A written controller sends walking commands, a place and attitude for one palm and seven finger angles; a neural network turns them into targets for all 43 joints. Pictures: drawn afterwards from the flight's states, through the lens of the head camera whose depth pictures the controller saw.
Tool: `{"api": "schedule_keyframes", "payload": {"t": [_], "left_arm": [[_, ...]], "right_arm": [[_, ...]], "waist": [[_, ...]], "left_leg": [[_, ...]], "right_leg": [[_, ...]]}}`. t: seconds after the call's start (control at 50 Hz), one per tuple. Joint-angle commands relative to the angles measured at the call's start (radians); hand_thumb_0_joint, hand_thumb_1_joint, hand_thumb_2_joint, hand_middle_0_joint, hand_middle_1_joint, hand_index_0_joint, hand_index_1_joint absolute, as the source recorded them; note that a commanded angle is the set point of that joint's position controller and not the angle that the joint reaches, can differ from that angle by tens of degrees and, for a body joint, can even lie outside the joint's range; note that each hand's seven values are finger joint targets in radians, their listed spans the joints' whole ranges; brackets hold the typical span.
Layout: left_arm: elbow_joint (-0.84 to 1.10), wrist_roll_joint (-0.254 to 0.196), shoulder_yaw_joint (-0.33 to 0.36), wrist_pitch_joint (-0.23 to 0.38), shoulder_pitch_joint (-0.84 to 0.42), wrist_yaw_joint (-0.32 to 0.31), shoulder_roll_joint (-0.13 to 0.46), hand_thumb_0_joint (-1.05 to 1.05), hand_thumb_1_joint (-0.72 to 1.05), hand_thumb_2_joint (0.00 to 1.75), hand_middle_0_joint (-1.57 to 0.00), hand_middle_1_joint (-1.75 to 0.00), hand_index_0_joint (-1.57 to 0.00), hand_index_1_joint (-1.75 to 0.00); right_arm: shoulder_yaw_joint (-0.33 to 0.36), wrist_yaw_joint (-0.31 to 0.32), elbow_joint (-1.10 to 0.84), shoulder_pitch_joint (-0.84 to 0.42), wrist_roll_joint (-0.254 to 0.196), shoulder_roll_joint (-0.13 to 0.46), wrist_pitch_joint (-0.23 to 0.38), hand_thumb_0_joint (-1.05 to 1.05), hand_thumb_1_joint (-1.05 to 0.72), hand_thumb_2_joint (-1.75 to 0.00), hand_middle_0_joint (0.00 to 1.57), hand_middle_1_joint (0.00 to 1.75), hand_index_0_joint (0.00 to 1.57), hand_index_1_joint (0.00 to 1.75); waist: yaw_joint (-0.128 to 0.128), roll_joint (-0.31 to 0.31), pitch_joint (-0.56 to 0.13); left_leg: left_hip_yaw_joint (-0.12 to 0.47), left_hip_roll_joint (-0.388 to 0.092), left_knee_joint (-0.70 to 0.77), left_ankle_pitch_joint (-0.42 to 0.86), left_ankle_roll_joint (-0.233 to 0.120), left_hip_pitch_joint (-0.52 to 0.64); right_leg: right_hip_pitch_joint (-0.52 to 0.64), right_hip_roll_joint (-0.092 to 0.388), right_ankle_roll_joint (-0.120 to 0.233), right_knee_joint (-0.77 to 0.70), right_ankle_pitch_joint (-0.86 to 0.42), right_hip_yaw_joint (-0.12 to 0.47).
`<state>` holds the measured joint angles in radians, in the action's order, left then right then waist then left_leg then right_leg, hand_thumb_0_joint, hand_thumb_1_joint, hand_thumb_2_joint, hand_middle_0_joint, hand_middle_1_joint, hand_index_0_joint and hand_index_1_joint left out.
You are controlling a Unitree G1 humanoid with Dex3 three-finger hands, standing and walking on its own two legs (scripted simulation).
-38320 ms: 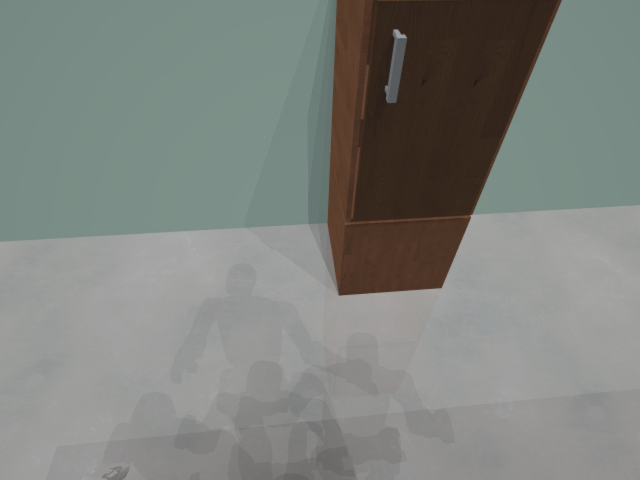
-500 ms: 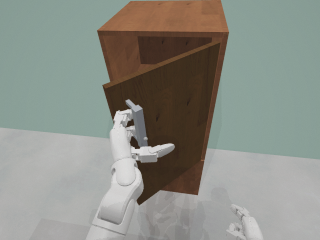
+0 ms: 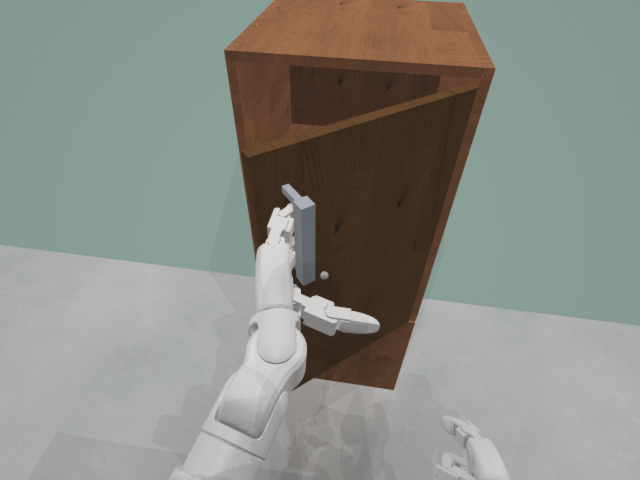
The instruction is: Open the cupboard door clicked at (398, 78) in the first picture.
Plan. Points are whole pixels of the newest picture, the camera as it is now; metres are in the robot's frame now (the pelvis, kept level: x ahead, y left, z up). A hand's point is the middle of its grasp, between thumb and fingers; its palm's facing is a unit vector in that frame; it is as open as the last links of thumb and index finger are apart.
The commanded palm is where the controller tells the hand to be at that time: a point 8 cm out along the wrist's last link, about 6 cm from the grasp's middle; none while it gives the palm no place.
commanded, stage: slide the hand sideways off the handle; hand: left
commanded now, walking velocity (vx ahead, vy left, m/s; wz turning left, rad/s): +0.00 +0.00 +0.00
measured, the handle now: (297, 235) +0.38 +0.07 +0.14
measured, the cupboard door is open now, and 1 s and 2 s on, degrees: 41 44 44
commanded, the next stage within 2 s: draw the hand back to the body in 1.12 s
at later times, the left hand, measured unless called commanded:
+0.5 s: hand (316, 308) +0.27 +0.04 +0.13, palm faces -0.12 -0.99 -0.03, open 16.5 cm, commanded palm +0.24 +0.09 +0.13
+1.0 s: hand (263, 344) +0.23 +0.09 +0.12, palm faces -0.02 -1.00 -0.08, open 16.3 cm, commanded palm +0.19 +0.14 +0.13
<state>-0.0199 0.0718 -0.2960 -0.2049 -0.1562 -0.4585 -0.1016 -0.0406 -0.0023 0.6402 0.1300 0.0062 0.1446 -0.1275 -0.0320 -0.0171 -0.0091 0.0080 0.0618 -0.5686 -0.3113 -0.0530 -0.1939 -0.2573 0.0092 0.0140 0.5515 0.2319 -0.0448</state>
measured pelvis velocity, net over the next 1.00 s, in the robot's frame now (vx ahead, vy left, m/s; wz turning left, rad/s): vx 0.04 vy -0.05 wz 0.00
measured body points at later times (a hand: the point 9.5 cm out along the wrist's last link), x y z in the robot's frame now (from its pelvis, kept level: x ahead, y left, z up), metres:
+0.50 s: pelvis +0.02 -0.01 +0.00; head -0.01 -0.02 +0.45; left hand +0.27 +0.09 +0.13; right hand +0.21 -0.20 -0.07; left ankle +0.00 +0.08 -0.73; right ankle +0.04 -0.12 -0.73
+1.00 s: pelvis +0.04 -0.05 +0.00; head +0.01 -0.07 +0.44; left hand +0.22 +0.14 +0.13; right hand +0.23 -0.25 -0.07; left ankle +0.00 +0.08 -0.73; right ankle +0.04 -0.12 -0.73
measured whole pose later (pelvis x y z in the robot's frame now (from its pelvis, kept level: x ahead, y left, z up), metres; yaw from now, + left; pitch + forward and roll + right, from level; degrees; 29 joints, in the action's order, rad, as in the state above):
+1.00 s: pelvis +0.04 -0.05 +0.00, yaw +0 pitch -1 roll +0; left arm 0.48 -0.17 0.00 -0.08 0.49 0.10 0.19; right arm -0.06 0.05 0.51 0.23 -0.03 0.21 0.05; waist -0.04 -0.06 -0.06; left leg 0.04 0.00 -0.61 -0.39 0.01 -0.20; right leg -0.26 -0.05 0.07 0.59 0.31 -0.08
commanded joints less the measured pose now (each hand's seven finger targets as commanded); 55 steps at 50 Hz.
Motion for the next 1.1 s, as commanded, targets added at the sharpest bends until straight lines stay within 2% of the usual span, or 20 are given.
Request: {"api": "schedule_keyframes", "payload": {"t": [0.0,0.02,0.06,0.1,0.12,0.16,0.22,0.26,0.36,0.42,0.48,0.5,0.64,0.66,0.72,0.86,0.94,0.96,1.06,1.08], "left_arm": [[0.270,-0.019,-0.160,0.172,-0.353,0.377,-0.011,0.00,-0.50,0.30,-0.15,-0.30,-0.15,-0.30],[0.275,-0.048,-0.149,0.176,-0.362,0.414,-0.012,0.00,-0.50,0.30,-0.15,-0.30,-0.15,-0.30],[0.244,-0.113,-0.153,0.153,-0.352,0.432,-0.078,0.00,-0.50,0.30,-0.15,-0.30,-0.15,-0.30],[0.250,-0.166,-0.081,0.124,-0.280,0.408,-0.064,0.00,-0.50,0.30,-0.15,-0.30,-0.15,-0.30],[0.274,-0.173,-0.059,0.113,-0.247,0.394,-0.054,0.00,-0.50,0.30,-0.15,-0.30,-0.15,-0.30],[0.322,-0.160,-0.046,0.101,-0.185,0.364,-0.043,0.00,-0.50,0.30,-0.15,-0.30,-0.15,-0.30],[0.394,-0.116,-0.054,0.100,-0.087,0.332,-0.034,0.00,-0.50,0.30,-0.15,-0.30,-0.15,-0.30],[0.418,-0.085,-0.050,0.102,-0.035,0.324,-0.005,0.00,-0.50,0.30,-0.15,-0.30,-0.15,-0.30],[0.490,-0.063,0.020,0.092,0.044,0.334,0.103,0.00,-0.50,0.30,-0.15,-0.30,-0.15,-0.30],[0.552,-0.083,0.037,0.078,0.091,0.351,0.113,0.00,-0.50,0.30,-0.15,-0.30,-0.15,-0.30],[0.606,-0.119,0.093,0.070,0.187,0.375,0.157,0.00,-0.50,0.30,-0.15,-0.30,-0.15,-0.30],[0.641,-0.129,0.105,0.073,0.192,0.383,0.170,0.00,-0.50,0.30,-0.15,-0.30,-0.15,-0.30],[0.735,-0.154,0.128,0.123,0.343,0.445,0.209,0.00,-0.50,0.30,-0.15,-0.30,-0.15,-0.30],[0.725,-0.156,0.139,0.125,0.382,0.456,0.219,0.00,-0.50,0.30,-0.15,-0.30,-0.15,-0.30],[0.727,-0.163,0.181,0.133,0.432,0.489,0.259,0.00,-0.50,0.30,-0.15,-0.30,-0.15,-0.30],[0.734,-0.221,0.320,0.170,0.488,0.531,0.341,0.00,-0.50,0.30,-0.15,-0.30,-0.15,-0.30],[0.763,-0.264,0.381,0.217,0.579,0.572,0.371,0.00,-0.50,0.30,-0.15,-0.30,-0.15,-0.30],[0.740,-0.272,0.390,0.222,0.611,0.585,0.375,0.00,-0.50,0.30,-0.15,-0.30,-0.15,-0.30],[0.701,-0.315,0.444,0.246,0.655,0.645,0.407,0.00,-0.50,0.30,-0.15,-0.30,-0.15,-0.30],[0.711,-0.319,0.430,0.252,0.639,0.654,0.397,0.00,-0.50,0.30,-0.15,-0.30,-0.15,-0.30]], "right_arm": [[0.026,0.029,-0.214,-0.086,-0.017,0.119,0.052,0.00,-0.90,-0.90,0.20,0.30,0.20,0.30],[0.020,0.031,-0.227,-0.092,-0.024,0.117,0.064,0.00,-0.90,-0.90,0.20,0.30,0.20,0.30],[0.010,0.030,-0.242,-0.113,-0.041,0.112,0.092,0.00,-0.90,-0.90,0.20,0.30,0.20,0.30],[0.010,0.026,-0.244,-0.122,-0.043,0.117,0.113,0.00,-0.90,-0.90,0.20,0.30,0.20,0.30],[0.010,0.022,-0.248,-0.124,-0.042,0.120,0.119,0.00,-0.90,-0.90,0.20,0.30,0.20,0.30],[0.015,0.008,-0.260,-0.126,-0.039,0.118,0.126,0.00,-0.90,-0.90,0.20,0.30,0.20,0.30],[0.021,-0.011,-0.279,-0.112,-0.034,0.117,0.123,0.00,-0.90,-0.90,0.20,0.30,0.20,0.30],[0.023,-0.017,-0.284,-0.104,-0.030,0.119,0.115,0.00,-0.90,-0.90,0.20,0.30,0.20,0.30],[0.010,-0.004,-0.308,-0.122,-0.027,0.117,0.094,0.00,-0.90,-0.90,0.20,0.30,0.20,0.30],[0.001,0.005,-0.324,-0.136,-0.029,0.108,0.085,0.00,-0.90,-0.90,0.20,0.30,0.20,0.30],[-0.003,0.013,-0.329,-0.137,-0.030,0.107,0.086,0.00,-0.90,-0.90,0.20,0.30,0.20,0.30],[-0.004,0.015,-0.331,-0.136,-0.031,0.109,0.088,0.00,-0.90,-0.90,0.20,0.30,0.20,0.30],[0.005,0.021,-0.331,-0.089,-0.033,0.123,0.137,0.00,-0.90,-0.90,0.20,0.30,0.20,0.30],[0.006,0.023,-0.327,-0.084,-0.032,0.127,0.144,0.00,-0.90,-0.90,0.20,0.30,0.20,0.30],[0.005,0.031,-0.330,-0.076,-0.031,0.132,0.160,0.00,-0.90,-0.90,0.20,0.30,0.20,0.30],[0.007,0.054,-0.318,-0.065,-0.031,0.140,0.213,0.00,-0.90,-0.90,0.20,0.30,0.20,0.30],[0.009,0.056,-0.309,-0.036,-0.036,0.147,0.255,0.00,-0.90,-0.90,0.20,0.30,0.20,0.30],[0.010,0.055,-0.300,-0.036,-0.036,0.151,0.263,0.00,-0.90,-0.90,0.20,0.30,0.20,0.30],[0.019,0.059,-0.282,-0.028,-0.042,0.170,0.306,0.00,-0.90,-0.90,0.20,0.30,0.20,0.30],[0.020,0.060,-0.285,-0.031,-0.044,0.173,0.314,0.00,-0.90,-0.90,0.20,0.30,0.20,0.30]], "waist": [[0.067,0.018,-0.240],[0.066,-0.009,-0.222],[0.068,-0.028,-0.137],[0.045,0.016,-0.111],[0.036,0.055,-0.123],[0.016,0.025,-0.140],[0.011,0.067,-0.154],[0.009,0.072,-0.141],[-0.004,0.064,-0.130],[-0.006,0.033,-0.135],[-0.013,0.047,-0.156],[-0.010,0.029,-0.169],[0.014,0.046,-0.149],[0.011,0.019,-0.133],[0.013,0.065,-0.110],[0.000,0.054,-0.113],[-0.007,0.061,-0.160],[-0.007,0.027,-0.151],[0.002,0.055,-0.086],[0.004,0.062,-0.088]], "left_leg": [[0.064,-0.062,0.094,0.259,0.051,0.090],[0.074,-0.066,0.101,0.231,0.056,0.079],[0.104,-0.079,0.125,0.147,0.065,0.041],[0.122,-0.086,0.150,0.092,0.077,0.001],[0.124,-0.088,0.151,0.098,0.079,-0.007],[0.111,-0.086,0.144,0.129,0.083,-0.009],[0.089,-0.087,0.128,0.188,0.084,-0.016],[0.079,-0.087,0.122,0.194,0.081,-0.020],[0.051,-0.071,0.116,0.148,0.056,-0.035],[0.035,-0.063,0.109,0.163,0.046,-0.025],[0.022,-0.060,0.098,0.202,0.037,-0.018],[0.017,-0.057,0.094,0.210,0.036,-0.013],[0.013,-0.054,0.060,0.241,0.024,-0.004],[0.014,-0.054,0.058,0.244,0.024,-0.004],[0.012,-0.050,0.051,0.212,0.018,-0.031],[0.007,-0.045,0.024,0.179,0.017,-0.056],[0.011,-0.046,0.002,0.203,0.021,-0.080],[0.010,-0.045,-0.002,0.204,0.023,-0.083],[0.019,-0.048,-0.023,0.150,0.024,-0.128],[0.018,-0.048,-0.023,0.139,0.023,-0.129]], "right_leg": [[0.049,-0.010,0.052,-0.021,-0.155,-0.007],[0.035,-0.012,0.053,-0.023,-0.120,-0.014],[-0.008,-0.020,0.048,-0.023,-0.048,-0.031],[0.001,-0.026,0.042,-0.023,-0.018,-0.050],[0.017,-0.027,0.040,-0.023,-0.020,-0.052],[0.031,-0.023,0.041,-0.013,-0.031,-0.050],[0.046,-0.023,0.041,-0.014,-0.061,-0.045],[0.044,-0.022,0.041,-0.015,-0.066,-0.041],[0.064,-0.017,0.041,-0.038,-0.049,-0.017],[0.086,-0.015,0.039,-0.052,-0.085,-0.006],[0.123,-0.014,0.033,-0.060,-0.156,0.001],[0.132,-0.014,0.032,-0.060,-0.174,0.005],[0.110,-0.016,0.017,-0.061,-0.251,0.013],[0.104,-0.015,0.019,-0.062,-0.256,0.014],[0.095,-0.011,0.010,-0.068,-0.233,0.022],[0.105,0.003,0.000,-0.091,-0.181,0.062],[0.143,0.017,-0.017,-0.070,-0.283,0.083],[0.140,0.018,-0.015,-0.070,-0.289,0.085],[0.095,0.027,-0.025,-0.094,-0.197,0.111],[0.083,0.026,-0.026,-0.095,-0.162,0.108]]}}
